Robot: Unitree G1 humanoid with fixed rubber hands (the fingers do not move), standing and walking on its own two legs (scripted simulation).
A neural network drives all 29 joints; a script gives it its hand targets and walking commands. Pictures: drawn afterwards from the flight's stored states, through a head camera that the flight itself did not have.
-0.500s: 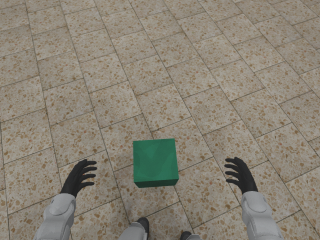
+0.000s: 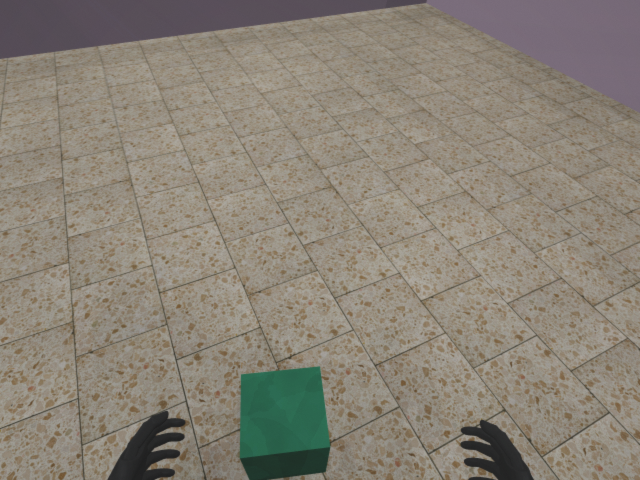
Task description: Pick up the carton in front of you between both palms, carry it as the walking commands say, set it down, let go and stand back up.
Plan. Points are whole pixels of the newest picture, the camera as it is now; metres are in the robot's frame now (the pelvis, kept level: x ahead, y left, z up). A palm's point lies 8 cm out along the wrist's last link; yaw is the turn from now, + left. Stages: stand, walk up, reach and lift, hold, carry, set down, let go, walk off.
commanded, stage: let go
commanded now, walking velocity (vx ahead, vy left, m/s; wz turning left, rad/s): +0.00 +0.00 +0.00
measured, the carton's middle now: (284, 424) +0.41 +0.08 -0.65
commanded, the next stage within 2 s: stand in 0.22 s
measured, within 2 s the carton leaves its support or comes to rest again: neither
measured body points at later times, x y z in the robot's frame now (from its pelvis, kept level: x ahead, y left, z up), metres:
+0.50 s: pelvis +0.01 +0.02 -0.01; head +0.02 +0.04 +0.44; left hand +0.15 +0.31 -0.11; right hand +0.15 -0.27 -0.09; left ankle +0.00 +0.14 -0.74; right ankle -0.05 -0.11 -0.74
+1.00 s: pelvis +0.01 +0.03 +0.00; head +0.01 +0.05 +0.45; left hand +0.13 +0.33 -0.11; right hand +0.13 -0.27 -0.10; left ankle +0.00 +0.14 -0.74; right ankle -0.05 -0.11 -0.74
